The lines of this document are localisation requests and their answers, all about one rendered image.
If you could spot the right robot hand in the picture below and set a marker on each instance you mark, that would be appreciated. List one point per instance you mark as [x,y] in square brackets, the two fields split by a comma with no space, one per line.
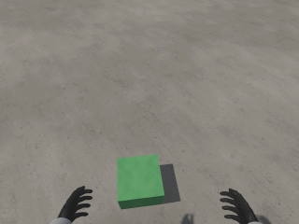
[241,207]

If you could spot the carton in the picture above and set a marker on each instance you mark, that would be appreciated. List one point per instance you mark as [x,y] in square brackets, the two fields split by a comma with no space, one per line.
[139,181]

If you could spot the left robot hand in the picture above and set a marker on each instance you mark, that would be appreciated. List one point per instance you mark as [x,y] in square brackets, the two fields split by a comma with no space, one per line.
[71,206]

